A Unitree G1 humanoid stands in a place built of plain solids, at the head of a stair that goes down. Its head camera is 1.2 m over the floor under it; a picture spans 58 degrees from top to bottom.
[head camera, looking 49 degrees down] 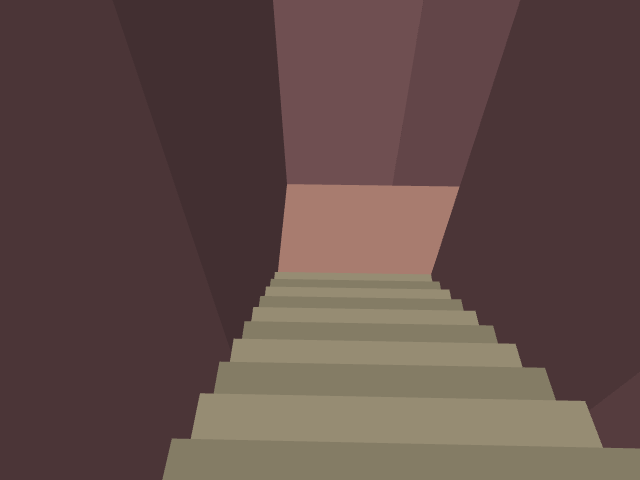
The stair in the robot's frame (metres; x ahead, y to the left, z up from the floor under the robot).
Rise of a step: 0.20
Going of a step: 0.22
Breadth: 1.43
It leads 1 degrees to the right of straight ahead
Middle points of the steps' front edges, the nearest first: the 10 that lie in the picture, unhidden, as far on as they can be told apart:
0.40 -0.26 -0.20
0.62 -0.27 -0.40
0.84 -0.27 -0.60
1.06 -0.27 -0.80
1.28 -0.28 -1.00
1.50 -0.28 -1.20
1.72 -0.29 -1.40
1.94 -0.29 -1.60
2.16 -0.30 -1.80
2.38 -0.30 -2.00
